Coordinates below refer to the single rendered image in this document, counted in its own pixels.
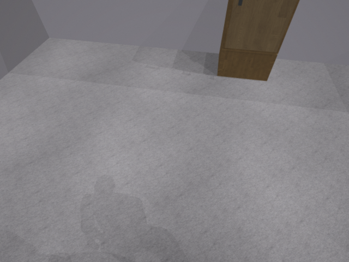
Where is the cupboard door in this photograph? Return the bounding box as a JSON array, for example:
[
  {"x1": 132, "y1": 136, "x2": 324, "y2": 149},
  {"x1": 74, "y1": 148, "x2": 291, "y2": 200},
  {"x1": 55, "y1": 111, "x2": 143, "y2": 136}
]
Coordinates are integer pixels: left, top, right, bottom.
[{"x1": 225, "y1": 0, "x2": 297, "y2": 52}]

